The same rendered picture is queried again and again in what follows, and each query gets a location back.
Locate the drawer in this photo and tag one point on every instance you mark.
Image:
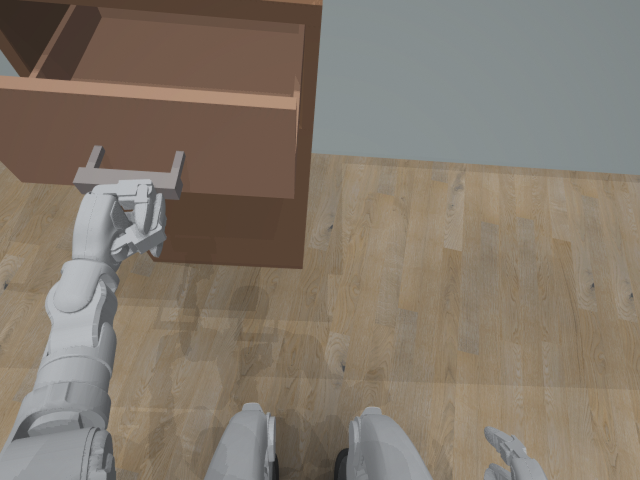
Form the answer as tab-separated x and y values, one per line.
146	84

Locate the robot left upper arm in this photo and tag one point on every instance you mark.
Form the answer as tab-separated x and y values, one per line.
81	454

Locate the robot right thigh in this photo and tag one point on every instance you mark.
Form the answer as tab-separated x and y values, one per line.
380	446

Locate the robot thigh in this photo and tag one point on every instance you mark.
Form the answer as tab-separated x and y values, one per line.
248	442
380	446

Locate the robot left hand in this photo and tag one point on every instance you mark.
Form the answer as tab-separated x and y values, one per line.
101	219

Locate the robot right hand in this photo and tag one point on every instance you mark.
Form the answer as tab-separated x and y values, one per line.
513	453

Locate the handle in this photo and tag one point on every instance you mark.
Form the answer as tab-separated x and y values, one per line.
169	184

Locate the left robot forearm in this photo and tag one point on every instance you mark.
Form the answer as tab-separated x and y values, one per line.
71	388

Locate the cabinet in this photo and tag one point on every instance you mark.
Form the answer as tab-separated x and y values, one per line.
202	228

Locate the robot left thigh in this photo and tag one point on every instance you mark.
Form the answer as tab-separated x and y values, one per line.
248	442

